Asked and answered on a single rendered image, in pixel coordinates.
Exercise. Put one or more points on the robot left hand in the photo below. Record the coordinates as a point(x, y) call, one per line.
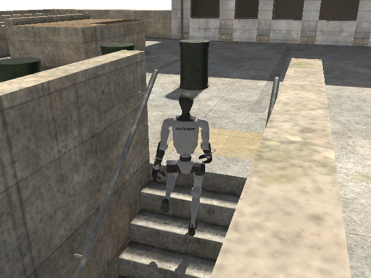
point(155, 175)

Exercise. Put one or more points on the right robot forearm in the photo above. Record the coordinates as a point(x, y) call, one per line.
point(208, 153)

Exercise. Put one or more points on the right robot upper arm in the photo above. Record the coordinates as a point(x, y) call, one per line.
point(204, 124)

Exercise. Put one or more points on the left robot forearm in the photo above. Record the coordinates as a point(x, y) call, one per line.
point(158, 158)

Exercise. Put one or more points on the robot right hand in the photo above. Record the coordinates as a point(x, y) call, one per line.
point(207, 161)

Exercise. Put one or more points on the robot shin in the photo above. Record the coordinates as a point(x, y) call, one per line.
point(195, 208)
point(170, 185)

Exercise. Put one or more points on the robot left shin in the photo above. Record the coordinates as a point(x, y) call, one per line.
point(170, 185)

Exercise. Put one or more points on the robot right shin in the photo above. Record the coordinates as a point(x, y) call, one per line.
point(195, 208)

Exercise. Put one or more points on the left robot upper arm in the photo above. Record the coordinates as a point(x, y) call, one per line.
point(165, 133)

